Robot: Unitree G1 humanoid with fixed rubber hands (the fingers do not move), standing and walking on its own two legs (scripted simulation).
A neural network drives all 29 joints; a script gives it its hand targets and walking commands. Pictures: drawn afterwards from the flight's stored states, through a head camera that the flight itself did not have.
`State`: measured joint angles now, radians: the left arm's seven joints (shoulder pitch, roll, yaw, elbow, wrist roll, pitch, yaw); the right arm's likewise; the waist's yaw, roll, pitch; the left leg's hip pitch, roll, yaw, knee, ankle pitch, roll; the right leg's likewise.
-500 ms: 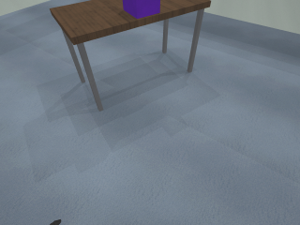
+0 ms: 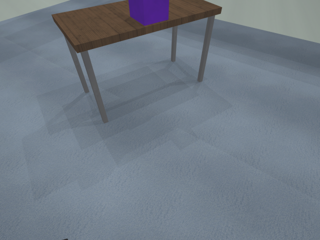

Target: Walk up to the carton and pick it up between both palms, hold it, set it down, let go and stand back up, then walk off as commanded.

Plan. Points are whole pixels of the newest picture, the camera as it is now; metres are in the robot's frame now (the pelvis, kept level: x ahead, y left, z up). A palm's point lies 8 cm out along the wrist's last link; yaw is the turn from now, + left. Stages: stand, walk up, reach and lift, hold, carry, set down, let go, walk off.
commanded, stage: stand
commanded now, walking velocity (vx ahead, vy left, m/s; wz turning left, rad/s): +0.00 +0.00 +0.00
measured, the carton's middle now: out of the picture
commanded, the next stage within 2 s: walk up in 1.16 s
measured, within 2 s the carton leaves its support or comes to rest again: neither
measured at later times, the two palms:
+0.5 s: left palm out of the picture +0.08 +0.30 -0.11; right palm out of the picture +0.07 -0.29 -0.12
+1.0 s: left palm out of the picture +0.10 +0.30 -0.11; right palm out of the picture +0.09 -0.31 -0.11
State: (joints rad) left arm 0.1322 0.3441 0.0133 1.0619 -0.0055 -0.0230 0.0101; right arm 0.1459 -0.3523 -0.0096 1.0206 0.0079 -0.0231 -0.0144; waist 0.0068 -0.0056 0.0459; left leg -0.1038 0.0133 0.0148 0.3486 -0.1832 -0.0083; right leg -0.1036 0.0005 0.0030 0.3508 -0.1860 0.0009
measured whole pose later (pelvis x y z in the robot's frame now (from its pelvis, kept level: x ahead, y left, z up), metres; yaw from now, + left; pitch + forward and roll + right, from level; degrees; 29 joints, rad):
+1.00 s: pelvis +0.02 +0.00 +0.00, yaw +0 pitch -2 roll +0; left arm 0.14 0.36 0.03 1.05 -0.01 -0.03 0.02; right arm 0.15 -0.35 -0.02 1.04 0.00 -0.03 -0.02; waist 0.00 -0.01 0.06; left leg -0.09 0.02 0.02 0.33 -0.20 -0.01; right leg -0.09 0.01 0.00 0.33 -0.20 0.00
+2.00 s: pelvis +0.19 +0.05 -0.03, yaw +13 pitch -6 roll +2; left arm 0.21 0.45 0.11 0.52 0.05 0.03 -0.12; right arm 0.45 -0.41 -0.06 0.67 -0.04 -0.07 -0.05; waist -0.03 -0.11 0.09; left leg -0.12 0.02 0.04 0.63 -0.41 0.01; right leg -0.63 -0.14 0.05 1.04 -0.28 0.01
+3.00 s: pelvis +0.68 -0.05 -0.06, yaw +25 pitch -6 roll +1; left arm 0.19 0.51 0.12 0.40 0.02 0.07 -0.11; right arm 0.46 -0.50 -0.05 0.53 -0.04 -0.05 -0.10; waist -0.04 -0.09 0.13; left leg -0.24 0.17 -0.03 0.87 -0.53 -0.08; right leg -0.52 -0.12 0.05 0.90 -0.33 -0.04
